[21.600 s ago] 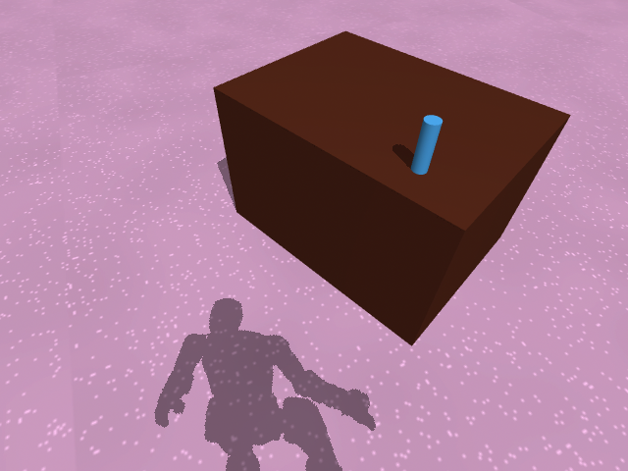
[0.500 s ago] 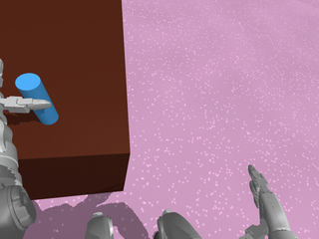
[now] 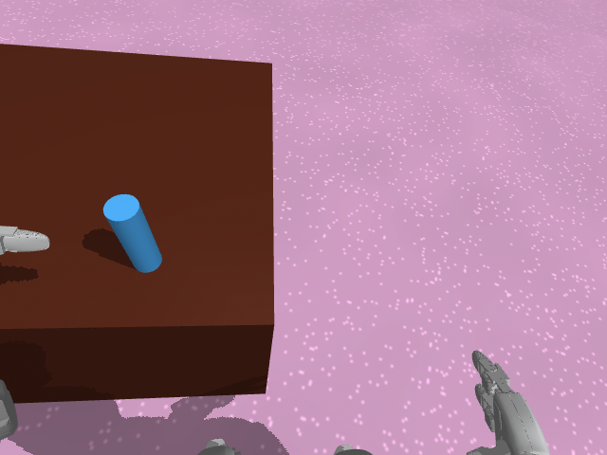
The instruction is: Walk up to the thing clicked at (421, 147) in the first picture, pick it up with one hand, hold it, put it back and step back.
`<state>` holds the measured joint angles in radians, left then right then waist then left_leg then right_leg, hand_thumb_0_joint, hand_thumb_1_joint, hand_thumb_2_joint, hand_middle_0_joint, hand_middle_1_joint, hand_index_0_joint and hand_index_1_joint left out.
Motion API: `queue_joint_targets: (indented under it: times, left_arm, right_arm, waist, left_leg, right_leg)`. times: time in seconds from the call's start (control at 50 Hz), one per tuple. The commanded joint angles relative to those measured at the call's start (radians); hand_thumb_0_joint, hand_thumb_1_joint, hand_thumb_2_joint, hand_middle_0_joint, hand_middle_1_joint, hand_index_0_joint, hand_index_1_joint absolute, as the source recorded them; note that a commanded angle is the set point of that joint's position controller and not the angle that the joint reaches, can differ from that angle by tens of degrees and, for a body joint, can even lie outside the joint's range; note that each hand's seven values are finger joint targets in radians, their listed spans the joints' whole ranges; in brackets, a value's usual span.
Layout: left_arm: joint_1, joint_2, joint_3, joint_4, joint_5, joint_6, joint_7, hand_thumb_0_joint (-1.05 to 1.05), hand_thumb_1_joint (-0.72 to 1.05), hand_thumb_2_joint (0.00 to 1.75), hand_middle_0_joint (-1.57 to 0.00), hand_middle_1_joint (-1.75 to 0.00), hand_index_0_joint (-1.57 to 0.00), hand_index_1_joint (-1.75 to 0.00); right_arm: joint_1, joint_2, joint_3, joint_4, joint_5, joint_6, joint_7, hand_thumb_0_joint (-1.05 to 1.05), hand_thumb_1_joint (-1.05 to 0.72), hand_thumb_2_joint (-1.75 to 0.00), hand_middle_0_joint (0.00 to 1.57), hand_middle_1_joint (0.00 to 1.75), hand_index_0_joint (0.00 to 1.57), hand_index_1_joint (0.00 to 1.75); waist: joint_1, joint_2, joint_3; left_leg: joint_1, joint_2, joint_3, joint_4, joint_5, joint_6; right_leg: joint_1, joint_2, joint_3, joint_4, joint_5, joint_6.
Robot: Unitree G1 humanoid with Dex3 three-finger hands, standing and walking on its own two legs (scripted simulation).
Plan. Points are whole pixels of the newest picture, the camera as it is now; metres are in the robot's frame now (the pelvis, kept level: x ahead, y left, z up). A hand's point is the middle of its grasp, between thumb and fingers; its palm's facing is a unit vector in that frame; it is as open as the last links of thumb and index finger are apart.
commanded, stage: home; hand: left
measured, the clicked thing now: (136, 237) +0.45 +0.22 -0.05
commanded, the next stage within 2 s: none
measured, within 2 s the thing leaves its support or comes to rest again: neither
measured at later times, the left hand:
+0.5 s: hand (100, 384) +0.24 +0.23 -0.03, palm faces +0.22 -0.94 -0.26, open 17.3 cm
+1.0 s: hand out of the picture +0.15 +0.16 -0.05, palm faces +0.15 -0.95 -0.28, open 17.7 cm
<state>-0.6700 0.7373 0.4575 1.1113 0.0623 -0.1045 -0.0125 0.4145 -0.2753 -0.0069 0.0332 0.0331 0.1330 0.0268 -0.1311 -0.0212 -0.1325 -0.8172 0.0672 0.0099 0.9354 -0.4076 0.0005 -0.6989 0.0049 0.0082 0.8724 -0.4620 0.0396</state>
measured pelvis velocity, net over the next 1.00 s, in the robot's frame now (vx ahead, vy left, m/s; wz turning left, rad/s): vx -0.02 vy -0.03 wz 0.05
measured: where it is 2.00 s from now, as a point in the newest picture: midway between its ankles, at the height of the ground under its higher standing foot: outside the picture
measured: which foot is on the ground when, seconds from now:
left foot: down 0.00-1.00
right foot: down 0.00-1.00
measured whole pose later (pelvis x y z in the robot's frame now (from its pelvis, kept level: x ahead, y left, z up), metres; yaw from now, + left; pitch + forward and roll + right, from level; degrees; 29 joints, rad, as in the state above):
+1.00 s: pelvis -0.02 -0.03 +0.01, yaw +3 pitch +6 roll -1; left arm 0.42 0.20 -0.01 0.14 -0.02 0.10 0.14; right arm 0.27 -0.21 0.02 0.52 0.03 -0.03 -0.14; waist -0.02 0.03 -0.07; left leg -0.62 0.05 -0.02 0.89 -0.38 -0.03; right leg -0.51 0.00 -0.03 0.89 -0.48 0.00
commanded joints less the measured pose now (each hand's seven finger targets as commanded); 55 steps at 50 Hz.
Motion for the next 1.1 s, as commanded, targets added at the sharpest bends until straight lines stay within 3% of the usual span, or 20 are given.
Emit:
queue_joint_targets:
  times: [0.0,0.02,0.06,0.1,0.12,0.14,0.16,0.2,0.24,0.34,0.44,0.48,0.5,0.52,0.54,0.58,0.72,0.8,0.9,1.08]
  left_arm:
    - [-0.240,0.194,-0.039,-0.249,-0.011,-0.030,0.025,0.00,-0.52,0.08,-0.05,-0.06,-0.05,-0.06]
    - [-0.193,0.135,-0.076,-0.235,-0.015,-0.017,0.024,0.00,-0.52,0.08,-0.05,-0.06,-0.05,-0.06]
    - [-0.134,0.160,-0.059,-0.322,-0.021,-0.006,0.032,0.00,-0.55,0.06,-0.05,-0.05,-0.05,-0.05]
    - [-0.059,0.107,-0.086,-0.388,-0.034,0.015,0.031,0.00,-0.52,0.08,-0.05,-0.06,-0.05,-0.06]
    - [0.006,0.058,-0.113,-0.399,-0.042,0.028,0.033,0.00,-0.53,0.07,-0.05,-0.06,-0.05,-0.06]
    - [0.012,0.105,-0.076,-0.519,-0.047,0.033,0.042,0.00,-0.50,0.08,-0.06,-0.06,-0.05,-0.06]
    - [0.048,0.032,-0.126,-0.542,-0.055,0.040,0.043,0.00,-0.50,0.08,-0.05,-0.06,-0.05,-0.06]
    - [0.164,-0.024,-0.139,-0.638,-0.070,0.056,0.054,0.00,-0.51,0.08,-0.05,-0.06,-0.05,-0.06]
    - [0.273,-0.078,-0.157,-0.745,-0.085,0.066,0.068,0.00,-0.52,0.08,-0.05,-0.06,-0.05,-0.06]
    - [0.510,-0.157,-0.174,-0.922,-0.098,0.072,0.099,0.00,-0.50,0.09,-0.06,-0.06,-0.06,-0.06]
    - [0.708,-0.303,-0.272,-1.021,-0.108,0.080,0.104,0.00,-0.51,0.08,-0.06,-0.06,-0.06,-0.06]
    - [0.790,-0.343,-0.309,-1.066,-0.107,0.084,0.103,0.00,-0.52,0.07,-0.06,-0.06,-0.06,-0.06]
    - [0.848,-0.280,-0.240,-1.085,-0.108,0.099,0.134,0.00,-0.57,0.05,-0.05,-0.05,-0.05,-0.05]
    - [0.932,-0.378,-0.336,-1.110,-0.109,0.106,0.127,0.00,-0.55,0.06,-0.06,-0.06,-0.05,-0.06]
    - [0.950,-0.424,-0.386,-1.118,-0.110,0.113,0.126,0.00,-0.54,0.07,-0.06,-0.06,-0.06,-0.06]
    - [1.002,-0.401,-0.368,-1.136,-0.105,0.123,0.139,0.00,-0.60,0.03,-0.05,-0.05,-0.05,-0.05]
    - [0.969,-0.404,-0.398,-1.199,-0.090,0.116,0.155,0.00,-0.61,0.02,-0.04,-0.04,-0.04,-0.04]
    - [0.995,-0.416,-0.414,-1.193,-0.082,0.129,0.164,0.00,-0.61,0.02,-0.04,-0.04,-0.04,-0.04]
    - [1.097,-0.454,-0.437,-1.117,-0.077,0.156,0.161,0.00,-0.61,0.01,-0.04,-0.04,-0.04,-0.04]
    - [1.076,-0.426,-0.398,-1.165,-0.073,0.184,0.159,0.00,-0.61,0.01,-0.04,-0.04,-0.04,-0.04]
  right_arm:
    - [-0.049,-0.044,0.016,-0.127,0.003,-0.066,0.007,0.00,-0.13,-0.52,0.13,0.19,0.13,0.19]
    - [-0.029,-0.036,0.024,-0.116,0.002,-0.071,0.011,0.00,-0.21,-0.52,0.13,0.19,0.13,0.19]
    - [0.001,-0.059,-0.005,-0.042,0.002,-0.071,0.011,0.00,-0.30,-0.56,0.14,0.20,0.14,0.20]
    - [0.024,-0.081,-0.029,0.004,0.004,-0.072,0.011,0.00,-0.33,-0.57,0.14,0.20,0.14,0.20]
    - [-0.019,-0.109,-0.054,-0.019,0.009,-0.076,0.007,0.00,-0.37,-0.60,0.15,0.21,0.15,0.21]
    - [-0.005,-0.127,-0.069,-0.013,0.014,-0.076,0.001,0.00,-0.40,-0.61,0.15,0.22,0.15,0.22]
    - [-0.029,-0.134,-0.080,-0.018,0.018,-0.080,-0.005,0.00,-0.41,-0.62,0.15,0.22,0.15,0.22]
    - [-0.035,-0.135,-0.095,-0.022,0.023,-0.081,-0.020,0.00,-0.49,-0.66,0.16,0.23,0.16,0.23]
    - [-0.060,-0.098,-0.059,-0.026,0.033,-0.084,-0.032,0.00,-0.55,-0.70,0.17,0.24,0.17,0.24]
    - [-0.059,-0.051,-0.026,-0.020,0.030,-0.082,-0.062,0.00,-0.63,-0.75,0.17,0.26,0.17,0.26]
    - [-0.065,-0.015,0.001,-0.002,0.018,-0.087,-0.080,0.00,-0.59,-0.72,0.17,0.25,0.17,0.25]
    - [-0.061,-0.043,-0.034,-0.009,0.015,-0.092,-0.089,0.00,-0.59,-0.73,0.17,0.25,0.17,0.25]
    - [-0.079,-0.087,-0.041,0.255,0.021,-0.079,-0.105,0.00,-0.55,-0.70,0.17,0.24,0.17,0.24]
    - [-0.097,-0.068,-0.026,0.206,0.023,-0.090,-0.109,0.00,-0.52,-0.68,0.16,0.24,0.16,0.24]
    - [-0.113,-0.053,-0.019,0.194,0.024,-0.104,-0.114,0.00,-0.54,-0.69,0.16,0.24,0.16,0.24]
    - [-0.142,-0.055,-0.022,0.222,0.021,-0.112,-0.129,0.00,-0.54,-0.70,0.17,0.24,0.17,0.24]
    - [-0.211,-0.055,-0.018,0.281,0.001,-0.164,-0.166,0.00,-0.60,-0.73,0.17,0.25,0.17,0.25]
    - [-0.210,-0.054,-0.020,0.308,-0.008,-0.196,-0.181,0.00,-0.69,-0.78,0.18,0.27,0.18,0.27]
    - [-0.224,-0.052,-0.019,0.324,-0.010,-0.225,-0.180,0.00,-0.72,-0.80,0.18,0.27,0.18,0.27]
    - [-0.222,-0.050,-0.021,0.342,-0.012,-0.253,-0.177,0.00,-0.87,-0.89,0.20,0.30,0.20,0.30]
  waist:
    - [0.062,0.251,-0.377]
    - [0.059,0.249,-0.382]
    - [0.076,0.288,-0.360]
    - [0.071,0.284,-0.365]
    - [0.069,0.252,-0.333]
    - [0.075,0.221,-0.353]
    - [0.066,0.219,-0.323]
    - [0.073,0.171,-0.312]
    - [0.104,0.136,-0.269]
    - [0.130,0.109,-0.224]
    - [0.134,0.113,-0.153]
    - [0.125,0.114,-0.141]
    - [0.136,0.147,-0.079]
    - [0.119,0.118,-0.045]
    - [0.109,0.080,-0.047]
    - [0.104,0.077,-0.056]
    - [0.107,0.049,-0.027]
    - [0.099,0.034,-0.066]
    - [0.119,-0.018,-0.012]
    - [0.120,0.027,-0.026]
  left_leg:
    - [0.447,-0.016,-0.005,-0.121,0.446,-0.008]
    - [0.462,-0.015,-0.004,-0.122,0.478,-0.012]
    - [0.502,-0.006,-0.012,-0.140,0.513,-0.025]
    - [0.543,0.001,-0.020,-0.142,0.567,-0.028]
    - [0.534,0.001,-0.022,-0.156,0.529,-0.027]
    - [0.543,0.000,-0.023,-0.151,0.536,-0.017]
    - [0.544,-0.004,-0.017,-0.165,0.491,-0.019]
    - [0.539,-0.008,-0.018,-0.175,0.470,-0.014]
    - [0.515,-0.013,-0.015,-0.193,0.440,-0.014]
    - [0.462,-0.034,0.017,-0.200,0.387,-0.006]
    - [0.423,-0.044,0.033,-0.208,0.313,-0.006]
    - [0.427,-0.042,0.031,-0.218,0.279,-0.009]
    - [0.436,-0.038,0.008,-0.222,0.250,-0.012]
    - [0.435,-0.037,0.010,-0.227,0.232,-0.010]
    - [0.422,-0.036,0.008,-0.228,0.203,-0.008]
    - [0.410,-0.040,0.017,-0.208,0.211,-0.002]
    - [0.363,-0.045,0.018,-0.198,0.024,0.005]
    - [0.376,-0.046,0.018,-0.171,0.080,0.009]
    - [0.336,-0.049,0.021,-0.164,0.078,0.011]
    - [0.347,-0.048,0.028,-0.156,0.131,0.008]
  right_leg:
    - [0.070,0.031,-0.041,-0.106,0.358,-0.043]
    - [0.077,0.030,-0.044,-0.107,0.376,-0.046]
    - [0.057,0.032,-0.055,-0.110,0.362,-0.052]
    - [0.062,0.034,-0.064,-0.116,0.375,-0.052]
    - [0.065,0.034,-0.068,-0.121,0.357,-0.052]
    - [0.085,0.033,-0.066,-0.126,0.389,-0.045]
    - [0.085,0.030,-0.066,-0.130,0.367,-0.046]
    - [0.113,0.027,-0.069,-0.138,0.373,-0.044]
    - [0.145,0.024,-0.073,-0.140,0.360,-0.045]
    - [0.211,0.005,-0.052,-0.147,0.371,-0.038]
    - [0.212,-0.005,-0.045,-0.155,0.331,-0.038]
    - [0.190,-0.002,-0.048,-0.150,0.292,-0.042]
    - [0.195,0.013,-0.064,-0.163,0.257,-0.044]
    - [0.178,0.015,-0.065,-0.173,0.238,-0.042]
    - [0.174,0.015,-0.065,-0.172,0.218,-0.043]
    - [0.174,0.010,-0.060,-0.176,0.239,-0.040]
    - [0.119,0.003,-0.047,-0.191,0.058,-0.043]
    - [0.136,0.001,-0.043,-0.185,0.115,-0.036]
    - [0.137,0.000,-0.045,-0.199,0.103,-0.031]
    - [0.149,-0.001,-0.038,-0.189,0.169,-0.029]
